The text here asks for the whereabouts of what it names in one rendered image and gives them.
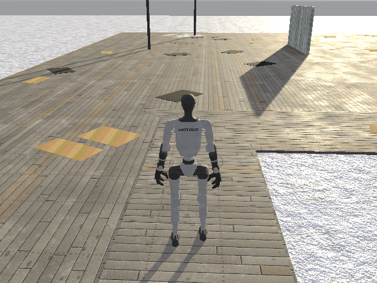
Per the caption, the left robot forearm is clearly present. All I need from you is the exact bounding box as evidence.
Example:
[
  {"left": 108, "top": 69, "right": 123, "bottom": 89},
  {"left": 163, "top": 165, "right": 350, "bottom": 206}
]
[{"left": 156, "top": 143, "right": 168, "bottom": 171}]

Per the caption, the right robot upper arm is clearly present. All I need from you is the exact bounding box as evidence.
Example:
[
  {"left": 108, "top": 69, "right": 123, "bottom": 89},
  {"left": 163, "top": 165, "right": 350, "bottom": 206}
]
[{"left": 201, "top": 119, "right": 215, "bottom": 152}]

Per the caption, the left robot foot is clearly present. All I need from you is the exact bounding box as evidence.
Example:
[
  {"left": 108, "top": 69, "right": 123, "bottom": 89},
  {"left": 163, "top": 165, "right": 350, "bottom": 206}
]
[{"left": 171, "top": 231, "right": 180, "bottom": 247}]

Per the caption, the left robot upper arm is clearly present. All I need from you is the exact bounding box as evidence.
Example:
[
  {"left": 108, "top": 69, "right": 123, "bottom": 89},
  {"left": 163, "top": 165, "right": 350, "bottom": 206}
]
[{"left": 161, "top": 119, "right": 176, "bottom": 152}]

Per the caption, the robot left hand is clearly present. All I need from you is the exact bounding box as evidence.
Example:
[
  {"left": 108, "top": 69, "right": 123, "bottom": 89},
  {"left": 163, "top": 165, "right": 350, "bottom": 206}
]
[{"left": 155, "top": 169, "right": 168, "bottom": 186}]

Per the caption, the robot right hand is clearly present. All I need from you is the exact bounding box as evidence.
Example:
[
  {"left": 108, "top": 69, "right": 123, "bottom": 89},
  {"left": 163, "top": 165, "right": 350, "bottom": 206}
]
[{"left": 207, "top": 172, "right": 221, "bottom": 189}]

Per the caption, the right robot forearm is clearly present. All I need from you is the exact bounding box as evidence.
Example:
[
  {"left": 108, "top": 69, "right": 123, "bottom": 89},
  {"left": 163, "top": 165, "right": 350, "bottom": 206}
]
[{"left": 209, "top": 144, "right": 220, "bottom": 173}]

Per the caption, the right robot thigh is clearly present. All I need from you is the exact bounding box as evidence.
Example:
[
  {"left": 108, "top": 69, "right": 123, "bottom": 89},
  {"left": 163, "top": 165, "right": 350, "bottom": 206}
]
[{"left": 197, "top": 164, "right": 209, "bottom": 205}]

